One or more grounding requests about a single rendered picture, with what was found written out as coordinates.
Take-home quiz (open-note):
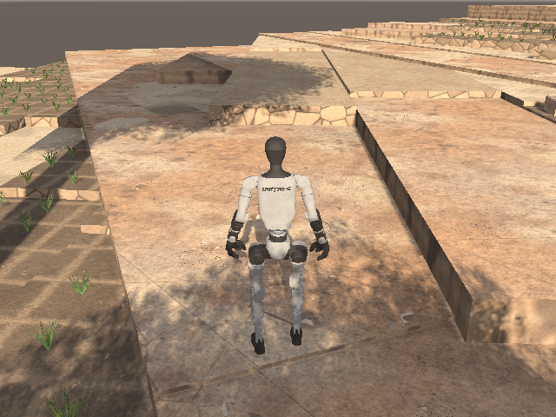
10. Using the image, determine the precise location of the robot left forearm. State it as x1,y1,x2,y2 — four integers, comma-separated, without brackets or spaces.
227,210,244,242

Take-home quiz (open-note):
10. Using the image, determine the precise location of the right robot hand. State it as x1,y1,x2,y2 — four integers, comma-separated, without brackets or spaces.
309,240,330,261

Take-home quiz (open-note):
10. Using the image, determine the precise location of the right robot upper arm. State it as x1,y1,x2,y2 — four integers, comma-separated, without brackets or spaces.
295,174,319,222

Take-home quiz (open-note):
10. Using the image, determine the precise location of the robot right forearm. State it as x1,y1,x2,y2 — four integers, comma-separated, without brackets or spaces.
310,209,327,244

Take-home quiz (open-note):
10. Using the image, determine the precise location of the left robot hand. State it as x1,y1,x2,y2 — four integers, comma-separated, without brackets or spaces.
225,240,246,259

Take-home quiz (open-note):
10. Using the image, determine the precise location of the left robot upper arm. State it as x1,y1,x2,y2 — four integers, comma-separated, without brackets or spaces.
235,175,258,223

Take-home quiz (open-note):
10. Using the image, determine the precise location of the left robot foot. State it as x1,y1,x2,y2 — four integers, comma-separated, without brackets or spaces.
251,333,265,354

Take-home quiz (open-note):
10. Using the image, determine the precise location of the robot left thigh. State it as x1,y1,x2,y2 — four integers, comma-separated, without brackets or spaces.
248,242,266,302

